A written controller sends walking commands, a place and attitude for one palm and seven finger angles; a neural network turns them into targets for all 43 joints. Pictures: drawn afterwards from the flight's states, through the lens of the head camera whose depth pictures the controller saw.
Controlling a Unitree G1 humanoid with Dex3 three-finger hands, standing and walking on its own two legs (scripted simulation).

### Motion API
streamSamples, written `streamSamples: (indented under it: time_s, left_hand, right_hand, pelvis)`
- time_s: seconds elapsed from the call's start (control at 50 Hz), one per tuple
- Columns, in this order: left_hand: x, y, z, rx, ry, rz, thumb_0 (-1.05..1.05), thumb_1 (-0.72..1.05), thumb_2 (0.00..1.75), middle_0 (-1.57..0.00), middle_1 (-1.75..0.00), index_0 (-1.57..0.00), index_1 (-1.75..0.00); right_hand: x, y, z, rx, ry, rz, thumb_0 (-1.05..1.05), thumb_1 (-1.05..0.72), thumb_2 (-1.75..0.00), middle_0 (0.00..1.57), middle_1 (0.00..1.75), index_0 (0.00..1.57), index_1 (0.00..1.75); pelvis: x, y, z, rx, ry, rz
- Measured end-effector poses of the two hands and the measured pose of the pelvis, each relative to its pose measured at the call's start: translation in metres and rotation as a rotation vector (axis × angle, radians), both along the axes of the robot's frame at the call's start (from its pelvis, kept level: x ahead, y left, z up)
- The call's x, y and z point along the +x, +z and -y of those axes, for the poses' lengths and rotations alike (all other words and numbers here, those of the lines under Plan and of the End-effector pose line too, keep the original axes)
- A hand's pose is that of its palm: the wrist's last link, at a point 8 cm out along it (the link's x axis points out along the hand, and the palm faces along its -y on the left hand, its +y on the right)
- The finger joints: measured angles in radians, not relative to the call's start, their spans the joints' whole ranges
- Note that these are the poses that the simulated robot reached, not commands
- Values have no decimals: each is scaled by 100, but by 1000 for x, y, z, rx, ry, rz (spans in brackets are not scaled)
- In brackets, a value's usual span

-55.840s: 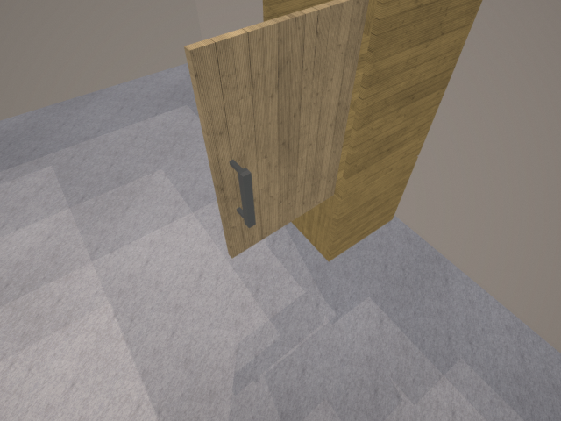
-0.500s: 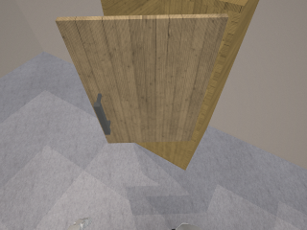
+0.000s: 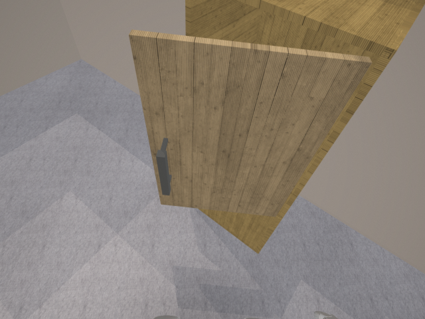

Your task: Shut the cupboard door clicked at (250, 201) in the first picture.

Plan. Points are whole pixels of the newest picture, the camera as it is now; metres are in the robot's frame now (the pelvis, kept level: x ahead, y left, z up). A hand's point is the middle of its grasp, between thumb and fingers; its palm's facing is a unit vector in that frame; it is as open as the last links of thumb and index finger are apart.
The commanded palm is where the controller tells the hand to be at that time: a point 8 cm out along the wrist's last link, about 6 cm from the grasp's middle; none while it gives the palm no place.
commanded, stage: come to a stop and stand still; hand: left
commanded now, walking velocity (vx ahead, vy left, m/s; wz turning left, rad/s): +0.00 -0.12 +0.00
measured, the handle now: (165, 168) +0.46 +0.16 -0.08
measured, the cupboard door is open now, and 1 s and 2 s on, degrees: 33 33 33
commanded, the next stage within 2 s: look again from close up in 0.48 s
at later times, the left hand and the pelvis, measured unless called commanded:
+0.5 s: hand out of the picture -0.03 +0.13 -0.17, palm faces +0.01 -0.99 -0.15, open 7.4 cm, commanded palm none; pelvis -0.03 -0.03 +0.00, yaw -1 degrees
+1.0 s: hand out of the picture +0.00 +0.20 -0.18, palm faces -0.04 -0.97 -0.24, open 7.4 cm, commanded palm none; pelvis -0.01 +0.01 +0.00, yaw -2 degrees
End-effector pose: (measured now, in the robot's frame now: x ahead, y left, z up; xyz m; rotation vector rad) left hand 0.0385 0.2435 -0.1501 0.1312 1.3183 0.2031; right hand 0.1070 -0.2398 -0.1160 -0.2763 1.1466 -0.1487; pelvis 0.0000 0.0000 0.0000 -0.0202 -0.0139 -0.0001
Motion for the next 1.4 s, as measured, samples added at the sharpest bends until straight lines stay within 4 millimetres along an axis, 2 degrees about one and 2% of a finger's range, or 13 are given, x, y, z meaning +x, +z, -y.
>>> streamSamples:
  time_s: [0.08, 0.16, 0.32, 0.38, 0.48, 0.6, 0.7, 0.82, 0.98, 1.22, 1.26, 1.34, 1.4]
  left_hand:
    - [-12, 7, -7, 10, -5, -11, 0, 91, 90, -20, -30, -20, -30]
    - [-26, 13, -6, 17, -25, -27, 0, 91, 90, -20, -30, -20, -30]
    - [-54, 15, 27, 24, -63, -35, 0, 91, 90, -20, -30, -20, -30]
    - [-65, 17, 42, -5, -62, -45, 0, 91, 90, -20, -30, -20, -30]
    - [-73, 7, 59, -58, -49, -65, 0, 90, 90, -20, -30, -20, -30]
    - [-68, -4, 62, -88, -54, -96, 0, 91, 90, -21, -30, -20, -30]
    - [-60, -8, 46, -71, -102, -95, 0, 91, 90, -21, -30, -20, -30]
    - [-44, 0, 19, -5, -93, -60, 0, 91, 90, -21, -30, -20, -30]
    - [-38, 8, 1, 34, -101, -69, 0, 91, 90, -20, -30, -20, -30]
    - [-32, 7, 9, 24, -115, -66, 0, 91, 90, -20, -30, -20, -30]
    - [0, 26, 4, 45, -20, 138, 1, 90, 90, -21, -30, -20, -30]
    - [83, 111, 13, 87, -1, 776, 1, 91, 90, -22, -32, -22, -32]
    - [120, 142, 22, 49, -33, 1129, 1, 91, 90, -25, -35, -24, -35]
  right_hand:
    - [-17, 2, -7, 12, -2, -16, 0, -90, -90, 20, 30, 20, 30]
    - [-43, -2, -8, 41, -30, -41, 0, -90, -90, 21, 30, 20, 30]
    - [-114, -24, 17, 98, -122, -144, 0, -91, -90, 21, 30, 20, 30]
    - [-141, -24, 24, 101, -135, -199, 0, -91, -90, 21, 30, 20, 30]
    - [-181, -22, 27, 77, -164, -288, 0, -91, -90, 20, 30, 20, 30]
    - [-206, -16, 14, 58, -201, -369, 0, -91, -90, 20, 30, 20, 30]
    - [-191, -23, -9, 87, -190, -330, 0, -91, -90, 20, 30, 20, 30]
    - [-148, -37, -37, 148, -135, -252, 1, -91, -90, 20, 30, 20, 30]
    - [-115, -34, -22, 117, -127, -198, 4, -95, -90, 21, 30, 20, 30]
    - [-69, -20, 4, 68, -93, -89, 1, -91, -90, 20, 30, 20, 30]
    - [-59, -12, 10, 35, -81, 26, 1, -91, -90, 21, 30, 20, 30]
    - [-29, 5, 21, 27, -41, 325, 1, -90, -90, 21, 30, 20, 30]
    - [-3, 4, 31, 36, 11, 474, 1, -90, -90, 21, 30, 20, 30]
  pelvis:
    - [-10, 5, -1, -10, -4, -8]
    - [-20, 8, 3, -13, -11, -12]
    - [-38, 3, 25, 23, -13, 0]
    - [-37, 6, 28, 19, -12, 7]
    - [-33, 4, 28, 10, -9, 23]
    - [-25, 2, 22, 10, -11, 19]
    - [-21, -5, 9, -14, -11, -4]
    - [-13, -7, -2, -3, -17, -8]
    - [-6, -4, -8, 21, -36, -12]
    - [-5, -1, 1, 21, -45, -10]
    - [-10, -4, 5, 16, -34, -6]
    - [-17, -13, 16, 38, 6, -35]
    - [-27, -32, 24, 38, 14, -100]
